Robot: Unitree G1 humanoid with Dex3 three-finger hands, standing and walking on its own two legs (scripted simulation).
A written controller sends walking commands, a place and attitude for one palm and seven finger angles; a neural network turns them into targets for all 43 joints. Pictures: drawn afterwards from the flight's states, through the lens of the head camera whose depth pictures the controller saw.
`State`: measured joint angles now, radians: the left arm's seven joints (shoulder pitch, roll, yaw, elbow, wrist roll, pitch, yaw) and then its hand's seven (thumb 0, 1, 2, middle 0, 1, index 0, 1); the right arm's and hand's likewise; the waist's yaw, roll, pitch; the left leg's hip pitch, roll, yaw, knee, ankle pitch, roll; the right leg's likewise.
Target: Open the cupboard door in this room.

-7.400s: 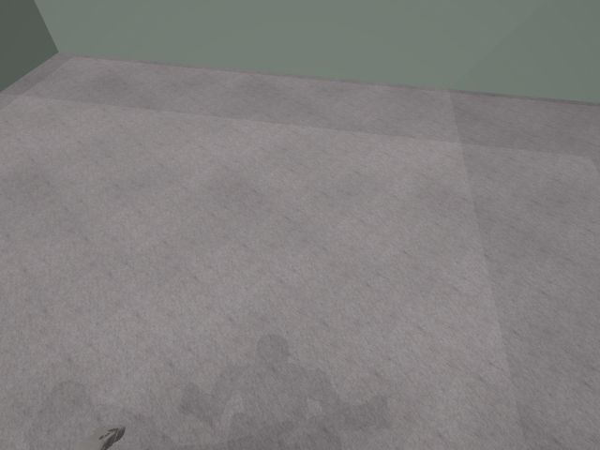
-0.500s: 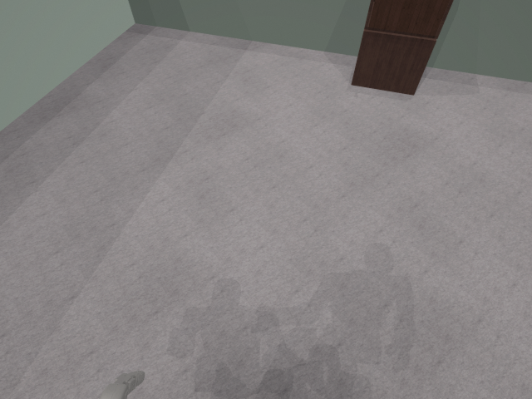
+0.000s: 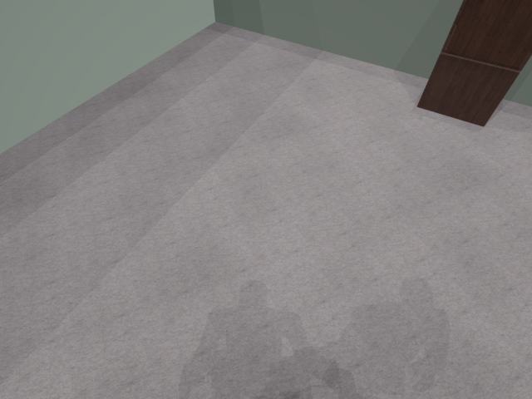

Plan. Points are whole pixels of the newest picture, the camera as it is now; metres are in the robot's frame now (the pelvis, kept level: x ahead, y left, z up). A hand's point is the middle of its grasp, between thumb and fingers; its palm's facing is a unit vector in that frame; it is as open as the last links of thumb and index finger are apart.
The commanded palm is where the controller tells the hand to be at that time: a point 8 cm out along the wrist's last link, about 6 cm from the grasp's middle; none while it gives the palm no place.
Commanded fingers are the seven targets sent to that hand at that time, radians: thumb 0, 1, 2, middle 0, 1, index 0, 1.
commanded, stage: turn or walk to find it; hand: left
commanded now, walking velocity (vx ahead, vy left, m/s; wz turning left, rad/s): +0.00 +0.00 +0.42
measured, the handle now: out of the picture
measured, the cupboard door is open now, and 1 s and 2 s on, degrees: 0 0 0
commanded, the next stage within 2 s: stand and wait in 0.22 s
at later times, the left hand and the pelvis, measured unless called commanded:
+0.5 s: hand out of the picture +0.03 +0.20 -0.16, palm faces +0.12 -0.95 -0.28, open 7.4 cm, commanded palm none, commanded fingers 0.00 0.90 0.90 -0.20 -0.30 -0.20 -0.30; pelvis -0.03 -0.01 +0.00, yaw +5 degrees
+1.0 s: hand out of the picture -0.08 +0.18 -0.18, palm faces +0.23 -0.95 -0.21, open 7.4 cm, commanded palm none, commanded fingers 0.00 0.90 0.90 -0.20 -0.30 -0.20 -0.30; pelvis -0.05 -0.01 +0.00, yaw +10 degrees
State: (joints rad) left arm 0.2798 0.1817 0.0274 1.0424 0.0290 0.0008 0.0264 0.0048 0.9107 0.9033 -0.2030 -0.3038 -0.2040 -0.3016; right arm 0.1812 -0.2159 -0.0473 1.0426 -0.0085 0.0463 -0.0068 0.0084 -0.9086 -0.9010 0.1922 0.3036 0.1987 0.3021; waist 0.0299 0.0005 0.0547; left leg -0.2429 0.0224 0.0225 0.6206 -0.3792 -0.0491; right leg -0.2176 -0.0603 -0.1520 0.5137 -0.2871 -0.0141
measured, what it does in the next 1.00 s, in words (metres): steps on the spot: left foot, then right foot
